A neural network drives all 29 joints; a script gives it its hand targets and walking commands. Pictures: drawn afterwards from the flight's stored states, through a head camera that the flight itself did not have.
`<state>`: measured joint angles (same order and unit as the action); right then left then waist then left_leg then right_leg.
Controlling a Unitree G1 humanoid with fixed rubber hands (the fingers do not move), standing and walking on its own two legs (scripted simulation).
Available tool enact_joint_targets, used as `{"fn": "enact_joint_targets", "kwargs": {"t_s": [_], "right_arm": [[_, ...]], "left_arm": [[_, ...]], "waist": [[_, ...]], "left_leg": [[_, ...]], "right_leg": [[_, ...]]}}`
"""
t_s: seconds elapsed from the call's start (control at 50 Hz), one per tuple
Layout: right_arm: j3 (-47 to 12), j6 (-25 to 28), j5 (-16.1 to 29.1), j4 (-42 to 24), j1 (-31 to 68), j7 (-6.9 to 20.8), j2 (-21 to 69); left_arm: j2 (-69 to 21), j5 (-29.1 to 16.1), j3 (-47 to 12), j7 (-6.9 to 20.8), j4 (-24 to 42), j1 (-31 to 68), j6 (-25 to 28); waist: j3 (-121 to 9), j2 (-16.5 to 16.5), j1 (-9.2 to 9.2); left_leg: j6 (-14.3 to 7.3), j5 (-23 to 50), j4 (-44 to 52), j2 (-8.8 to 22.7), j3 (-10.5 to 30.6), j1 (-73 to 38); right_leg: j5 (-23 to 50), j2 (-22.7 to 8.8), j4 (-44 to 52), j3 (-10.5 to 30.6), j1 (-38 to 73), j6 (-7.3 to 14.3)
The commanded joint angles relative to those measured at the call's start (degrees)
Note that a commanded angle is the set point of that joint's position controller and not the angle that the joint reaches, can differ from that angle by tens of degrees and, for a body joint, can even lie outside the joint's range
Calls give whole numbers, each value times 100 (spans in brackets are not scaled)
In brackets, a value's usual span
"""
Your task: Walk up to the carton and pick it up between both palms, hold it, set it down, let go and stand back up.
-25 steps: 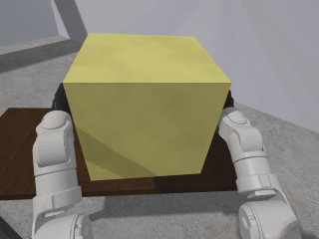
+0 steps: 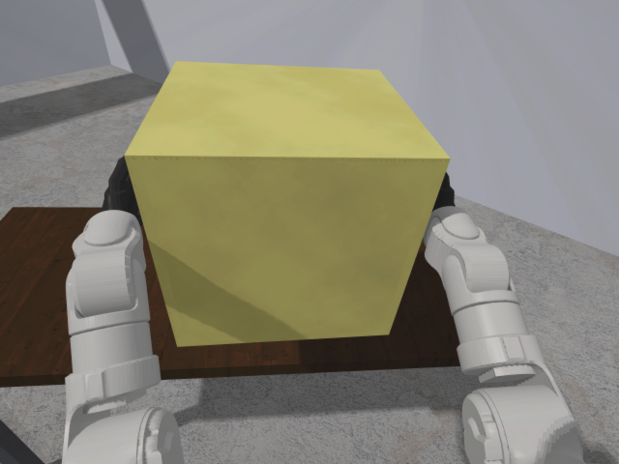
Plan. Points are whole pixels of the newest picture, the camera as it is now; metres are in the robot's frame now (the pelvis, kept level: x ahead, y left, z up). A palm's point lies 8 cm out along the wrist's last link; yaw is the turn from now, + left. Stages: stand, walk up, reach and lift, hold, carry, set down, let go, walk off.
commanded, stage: hold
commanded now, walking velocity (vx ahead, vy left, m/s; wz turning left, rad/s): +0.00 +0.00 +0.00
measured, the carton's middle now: (284, 200) +0.42 +0.01 +0.18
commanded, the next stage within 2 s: none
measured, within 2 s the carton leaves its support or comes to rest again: neither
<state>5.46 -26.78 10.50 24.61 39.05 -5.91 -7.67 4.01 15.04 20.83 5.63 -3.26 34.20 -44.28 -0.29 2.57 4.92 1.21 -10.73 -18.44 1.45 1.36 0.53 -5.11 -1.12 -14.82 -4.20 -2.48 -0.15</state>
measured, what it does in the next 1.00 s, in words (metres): stands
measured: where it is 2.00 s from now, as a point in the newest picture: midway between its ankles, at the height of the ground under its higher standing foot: outside the picture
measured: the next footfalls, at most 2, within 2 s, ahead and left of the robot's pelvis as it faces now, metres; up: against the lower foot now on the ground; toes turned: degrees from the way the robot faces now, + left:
none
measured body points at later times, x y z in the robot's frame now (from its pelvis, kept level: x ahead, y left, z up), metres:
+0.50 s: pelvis +0.01 +0.00 +0.00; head -0.05 +0.02 +0.45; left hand +0.37 +0.20 +0.21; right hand +0.37 -0.18 +0.21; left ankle +0.00 +0.13 -0.75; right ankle +0.04 -0.12 -0.75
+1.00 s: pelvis +0.01 +0.01 +0.00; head -0.05 +0.03 +0.45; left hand +0.37 +0.20 +0.21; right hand +0.37 -0.18 +0.21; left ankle +0.00 +0.13 -0.75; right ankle +0.04 -0.12 -0.75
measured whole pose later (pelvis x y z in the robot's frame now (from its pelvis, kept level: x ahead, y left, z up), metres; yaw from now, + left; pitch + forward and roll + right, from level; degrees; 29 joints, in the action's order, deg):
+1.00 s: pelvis +0.01 +0.01 +0.00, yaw +0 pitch -7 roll -1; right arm 5.0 -27.2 11.3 22.7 37.9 -5.9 -8.0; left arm 3.8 14.6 19.7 5.1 -0.2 32.2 -45.4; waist -0.3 2.1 5.3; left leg 0.9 -11.6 -19.1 1.2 1.4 0.1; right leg -5.4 -1.3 -14.4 -4.2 -1.6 -0.6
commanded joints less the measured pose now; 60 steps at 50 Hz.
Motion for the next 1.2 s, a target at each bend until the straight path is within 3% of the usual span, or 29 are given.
{"fn": "enact_joint_targets", "kwargs": {"t_s": [0.0, 0.02, 0.06, 0.12, 0.16, 0.22, 0.32, 0.34, 0.38, 0.42, 0.44, 0.46, 0.52, 0.58, 0.6, 0.64, 0.66, 0.72, 0.74, 0.78, 0.86, 0.9, 0.92, 0.94, 1.0, 1.06, 1.14, 1.16, 1.18], "right_arm": [[-1941, 333, 702, -1710, 3918, 878, 2510], [-1839, 337, 640, -1474, 4031, 898, 2446], [-1900, 367, 713, -1678, 4047, 893, 2480], [-1911, 302, 679, -1612, 3784, 824, 2450], [-2009, 318, 755, -1844, 3972, 825, 2371], [-1950, 308, 763, -1847, 3859, 830, 2379], [-2013, 242, 746, -1597, 3632, 862, 2503], [-2102, 283, 781, -1899, 3930, 835, 2470], [-2033, 269, 776, -1772, 3724, 831, 2484], [-1948, 262, 739, -1691, 3712, 823, 2409], [-1983, 314, 774, -1879, 3863, 843, 2405], [-1812, 275, 676, -1769, 3714, 819, 2348], [-1901, 228, 692, -1499, 3784, 887, 2403], [-1913, 299, 750, -1968, 3864, 878, 2422], [-1936, 305, 791, -1926, 3955, 875, 2352], [-2005, 282, 841, -2006, 3792, 821, 2354], [-1918, 258, 745, -1649, 3836, 860, 2288], [-2030, 250, 814, -1806, 3750, 884, 2317], [-1944, 190, 716, -1411, 3703, 910, 2287], [-2038, 267, 825, -1949, 3747, 885, 2413], [-1951, 222, 799, -1725, 3556, 870, 2334], [-1884, 260, 750, -1918, 3801, 855, 2318], [-1964, 224, 745, -1575, 3574, 911, 2416], [-1800, 244, 685, -1633, 3793, 904, 2295], [-2059, 232, 762, -1863, 3772, 899, 2425], [-1935, 255, 715, -1804, 3881, 851, 2318], [-1833, 198, 678, -1386, 3584, 874, 2313], [-1898, 280, 779, -1683, 3822, 902, 2464], [-1795, 235, 714, -1413, 3756, 922, 2268]], "left_arm": [[-2310, -977, -2491, 923, 686, 3338, 230], [-2327, -1020, -2561, 912, 679, 3737, 275], [-2356, -1060, -2542, 892, 712, 3659, 290], [-2323, -1072, -2629, 922, 625, 3333, 239], [-2240, -1010, -2546, 914, 760, 3337, 239], [-2347, -1145, -2704, 903, 984, 3562, 288], [-2232, -939, -2495, 920, 865, 3295, 225], [-2239, -1026, -2567, 905, 840, 3366, 220], [-2348, -1107, -2774, 915, 1045, 3428, 255], [-2300, -1081, -2694, 893, 961, 3450, 241], [-2303, -1091, -2644, 872, 935, 3345, 228], [-2299, -1110, -2692, 888, 883, 3451, 257], [-2249, -1031, -2572, 909, 871, 3642, 248], [-2378, -1111, -2690, 909, 896, 3325, 201], [-2345, -1071, -2673, 883, 899, 3364, 200], [-2351, -1142, -2755, 854, 1020, 3288, 229], [-2247, -1031, -2592, 855, 746, 3434, 212], [-2344, -1028, -2581, 877, 937, 3175, 190], [-2323, -1027, -2646, 868, 1012, 3602, 219], [-2297, -1125, -2654, 868, 1178, 3364, 205], [-2305, -1065, -2706, 878, 1106, 3332, 205], [-2250, -1099, -2717, 865, 957, 3413, 206], [-2306, -1049, -2707, 856, 1063, 3408, 202], [-2342, -1124, -2736, 876, 867, 3530, 196], [-2267, -995, -2569, 908, 965, 3219, 187], [-2256, -1022, -2521, 897, 703, 3294, 191], [-2253, -1003, -2598, 886, 875, 3504, 226], [-2311, -1068, -2637, 860, 1102, 3606, 257], [-2343, -1037, -2661, 860, 897, 3511, 208]], "waist": [[-2078, -415, -46], [-1874, -470, 51], [-2042, -374, -16], [-1959, -392, 137], [-2116, -323, -26], [-2164, -441, 109], [-1961, -387, -48], [-2038, -310, -49], [-2022, -450, 137], [-1979, -502, 118], [-2167, -380, -3], [-1964, -370, 179], [-1789, -467, 26], [-2139, -443, 101], [-2131, -523, 0], [-2256, -505, 98], [-1870, -477, 66], [-1965, -371, -18], [-1788, -546, 60], [-2097, -372, -7], [-1949, -481, 129], [-2028, -427, 121], [-1861, -504, 69], [-1808, -468, 180], [-1950, -363, -59], [-1963, -274, 45], [-1826, -470, 123], [-2173, -523, 3], [-1927, -528, 99]], "left_leg": [[84, 1018, 381, -410, -269, 722], [90, 797, 470, -385, -263, 875], [98, 928, 443, -406, -228, 818], [115, 1110, 350, -437, -234, 686], [104, 1323, 347, -403, -242, 587], [113, 1237, 362, -416, -232, 613], [58, 1203, 364, -438, -261, 709], [58, 1255, 356, -414, -243, 669], [115, 1310, 336, -419, -201, 635], [138, 1402, 330, -418, -227, 588], [116, 1363, 337, -407, -229, 654], [114, 1177, 341, -428, -192, 715], [101, 885, 446, -411, -239, 833], [114, 1268, 359, -414, -222, 669], [155, 1354, 325, -442, -242, 715], [194, 1623, 242, -418, -192, 534], [154, 1307, 347, -421, -191, 637], [158, 1408, 344, -390, -190, 610], [167, 1139, 430, -396, -189, 744], [119, 1402, 328, -407, -231, 671], [174, 1421, 313, -424, -198, 658], [141, 1349, 303, -404, -210, 573], [156, 1305, 334, -383, -192, 663], [144, 957, 385, -396, -193, 785], [72, 1260, 363, -393, -211, 707], [85, 1265, 379, -401, -218, 682], [138, 1130, 378, -418, -222, 675], [149, 1179, 376, -385, -211, 683], [178, 1054, 400, -353, -187, 702]], "right_leg": [[654, 309, -72, 167, 1634, 40], [357, 283, -48, 145, 1509, 79], [489, 319, -31, 147, 1539, 46], [750, 275, -16, 153, 1631, 45], [781, 322, -34, 152, 1612, 41], [753, 302, -48, 146, 1528, 46], [734, 306, -62, 172, 1601, 17], [749, 313, -46, 158, 1599, 20], [848, 319, -59, 147, 1614, 40], [854, 306, -24, 138, 1582, 54], [777, 324, -52, 135, 1625, 48], [722, 335, -3, 163, 1538, 67], [383, 314, -42, 130, 1465, 87], [803, 327, -41, 159, 1676, 68], [774, 364, -86, 130, 1644, 60], [1052, 367, -85, 136, 1690, 52], [766, 294, -18, 152, 1545, 43], [817, 364, -39, 154, 1646, 79], [542, 343, -18, 131, 1503, 112], [886, 342, -72, 165, 1654, 84], [926, 337, -44, 153, 1659, 60], [853, 340, -37, 150, 1495, 74], [785, 322, -58, 148, 1554, 88], [504, 315, -2, 149, 1403, 117], [815, 329, -52, 166, 1694, 58], [790, 309, -21, 185, 1581, 46], [671, 320, -8, 152, 1489, 74], [666, 345, -71, 155, 1534, 95], [564, 328, -64, 146, 1498, 122]]}}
